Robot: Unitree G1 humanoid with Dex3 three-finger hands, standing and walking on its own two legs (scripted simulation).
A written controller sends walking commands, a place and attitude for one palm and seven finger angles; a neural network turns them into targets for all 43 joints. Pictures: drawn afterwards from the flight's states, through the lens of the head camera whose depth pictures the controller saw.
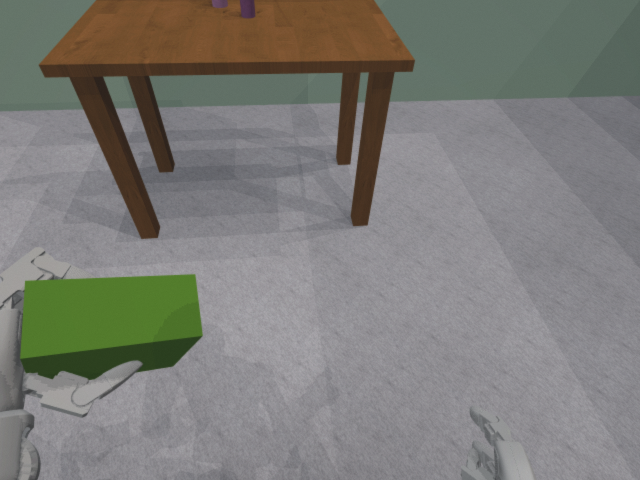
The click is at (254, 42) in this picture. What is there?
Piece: table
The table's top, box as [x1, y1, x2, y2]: [39, 0, 414, 77]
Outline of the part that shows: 39,66 45,77 412,71 414,59 373,0 254,0 255,16 253,18 243,18 240,15 239,0 227,0 228,5 224,8 213,7 211,4 211,0 96,0 42,60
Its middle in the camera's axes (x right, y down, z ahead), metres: -0.29 -0.73 +1.36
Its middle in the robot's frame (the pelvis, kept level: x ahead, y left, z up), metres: +1.49 +0.37 -0.02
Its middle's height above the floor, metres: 0.75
